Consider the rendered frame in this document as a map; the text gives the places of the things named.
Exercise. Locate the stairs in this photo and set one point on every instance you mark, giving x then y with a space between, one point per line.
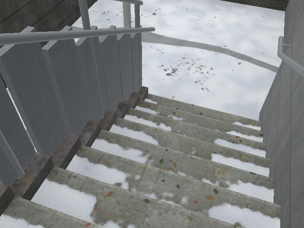
166 164

